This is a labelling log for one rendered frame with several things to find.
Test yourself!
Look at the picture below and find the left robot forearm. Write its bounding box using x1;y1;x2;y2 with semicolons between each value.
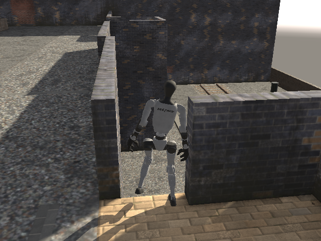
130;118;143;140

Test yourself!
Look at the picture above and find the robot right foot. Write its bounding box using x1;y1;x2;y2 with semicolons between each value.
169;194;176;206

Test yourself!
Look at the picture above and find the right robot upper arm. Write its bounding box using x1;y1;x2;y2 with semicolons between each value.
177;104;187;133

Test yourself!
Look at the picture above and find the right robot hand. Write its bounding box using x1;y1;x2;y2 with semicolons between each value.
177;148;189;161

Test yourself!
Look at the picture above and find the robot torso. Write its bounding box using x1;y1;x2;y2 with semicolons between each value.
152;98;178;151

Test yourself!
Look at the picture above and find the left robot hand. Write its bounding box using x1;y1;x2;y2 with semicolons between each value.
127;138;138;152

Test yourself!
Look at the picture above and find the right robot forearm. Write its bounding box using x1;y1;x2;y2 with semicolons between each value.
181;126;189;149

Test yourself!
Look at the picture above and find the left robot upper arm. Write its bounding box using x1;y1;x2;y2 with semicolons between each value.
139;99;157;127

